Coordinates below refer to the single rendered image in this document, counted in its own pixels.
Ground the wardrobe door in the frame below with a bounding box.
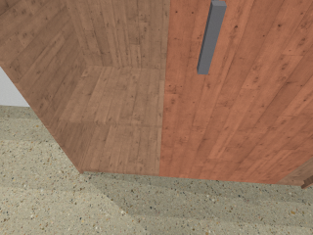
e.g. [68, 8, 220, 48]
[282, 157, 313, 181]
[158, 0, 313, 184]

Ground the handle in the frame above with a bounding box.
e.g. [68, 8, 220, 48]
[197, 0, 227, 75]

